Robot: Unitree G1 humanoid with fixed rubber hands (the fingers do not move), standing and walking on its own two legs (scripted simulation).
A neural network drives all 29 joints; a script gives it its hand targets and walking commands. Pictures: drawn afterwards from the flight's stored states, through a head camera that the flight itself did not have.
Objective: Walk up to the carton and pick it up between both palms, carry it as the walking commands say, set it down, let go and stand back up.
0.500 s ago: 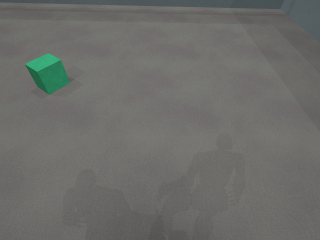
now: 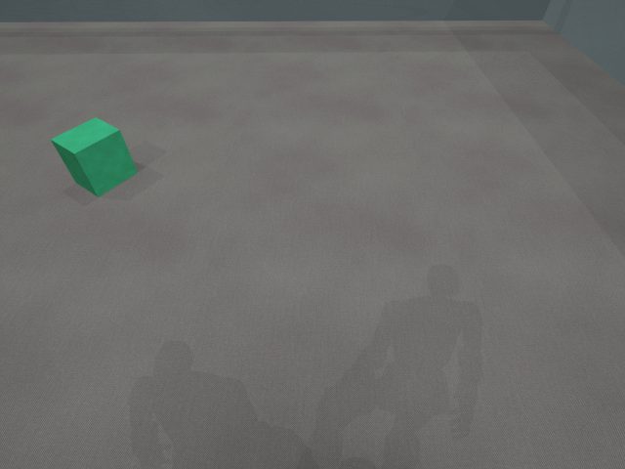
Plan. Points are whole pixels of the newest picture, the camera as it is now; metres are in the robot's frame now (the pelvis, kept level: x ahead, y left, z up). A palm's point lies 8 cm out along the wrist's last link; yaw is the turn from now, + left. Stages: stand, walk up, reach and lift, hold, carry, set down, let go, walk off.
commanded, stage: stand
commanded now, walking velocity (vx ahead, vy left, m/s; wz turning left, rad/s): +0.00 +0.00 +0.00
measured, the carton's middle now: (97, 157) +1.55 +1.04 -0.64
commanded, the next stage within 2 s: walk up in 1.38 s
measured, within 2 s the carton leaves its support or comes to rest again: neither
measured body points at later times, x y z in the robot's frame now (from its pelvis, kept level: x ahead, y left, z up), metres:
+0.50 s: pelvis -0.01 +0.00 +0.00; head +0.01 +0.01 +0.45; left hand -0.02 +0.20 -0.17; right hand -0.02 -0.21 -0.16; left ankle -0.01 +0.12 -0.74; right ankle -0.01 -0.13 -0.74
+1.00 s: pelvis -0.01 +0.00 +0.00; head +0.01 +0.01 +0.45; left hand -0.03 +0.21 -0.16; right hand -0.04 -0.20 -0.16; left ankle -0.01 +0.12 -0.74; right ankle -0.01 -0.13 -0.74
